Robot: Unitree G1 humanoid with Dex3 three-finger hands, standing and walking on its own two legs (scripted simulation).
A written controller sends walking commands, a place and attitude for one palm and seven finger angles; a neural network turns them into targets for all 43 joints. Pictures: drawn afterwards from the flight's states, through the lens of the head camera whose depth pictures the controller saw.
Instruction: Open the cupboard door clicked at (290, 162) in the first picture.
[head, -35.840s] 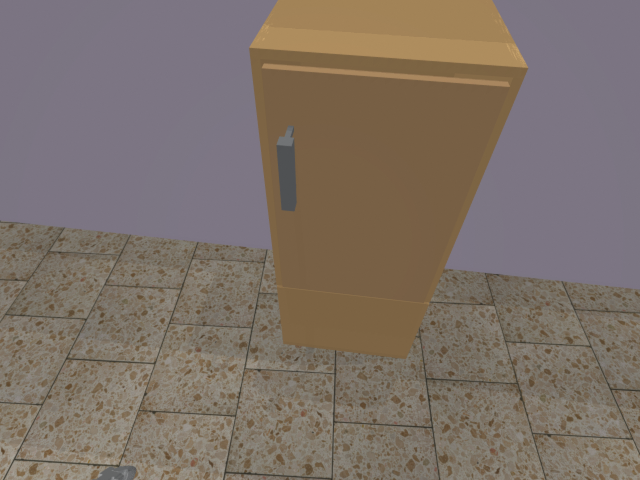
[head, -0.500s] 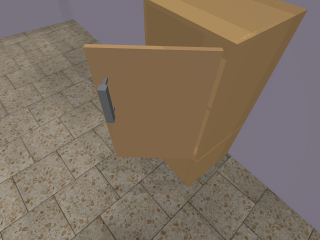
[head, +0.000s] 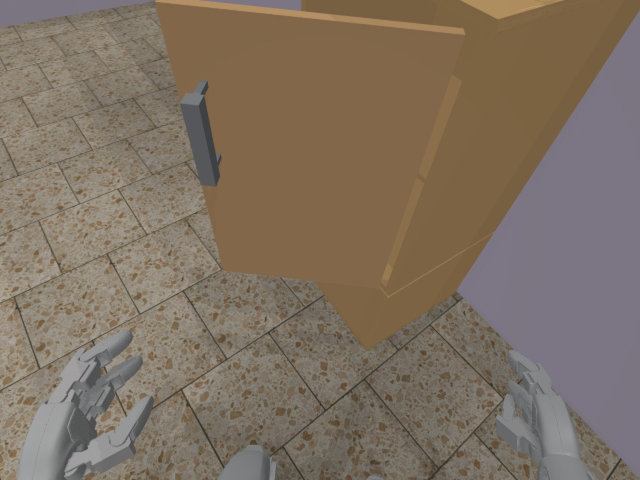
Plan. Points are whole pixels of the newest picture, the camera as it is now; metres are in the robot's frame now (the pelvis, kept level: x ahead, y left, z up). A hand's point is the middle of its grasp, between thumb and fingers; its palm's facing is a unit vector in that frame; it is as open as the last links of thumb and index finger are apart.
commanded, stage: raise the hand with hooked fingers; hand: left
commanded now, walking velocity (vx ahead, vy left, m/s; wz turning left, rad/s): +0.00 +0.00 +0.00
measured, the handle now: (206, 134) +0.56 +0.23 +0.10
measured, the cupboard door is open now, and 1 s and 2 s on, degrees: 51 51 51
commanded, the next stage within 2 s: move the hooked fingers beside the handle in 1.60 s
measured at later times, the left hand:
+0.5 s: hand (94, 336) +0.24 +0.27 +0.07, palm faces +0.03 -1.00 -0.06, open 12.0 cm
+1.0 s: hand (45, 278) +0.28 +0.32 +0.11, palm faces +0.03 -1.00 -0.06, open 13.9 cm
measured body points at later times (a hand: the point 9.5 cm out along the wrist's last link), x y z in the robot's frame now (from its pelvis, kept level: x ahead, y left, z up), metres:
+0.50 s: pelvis +0.00 +0.04 +0.01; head +0.05 +0.04 +0.46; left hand +0.23 +0.33 +0.07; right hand +0.12 -0.22 -0.08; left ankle +0.04 +0.13 -0.67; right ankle -0.01 -0.07 -0.67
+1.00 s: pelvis +0.00 +0.06 +0.03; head +0.04 +0.08 +0.48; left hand +0.27 +0.38 +0.12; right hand +0.17 -0.17 -0.04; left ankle +0.04 +0.13 -0.67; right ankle -0.01 -0.07 -0.67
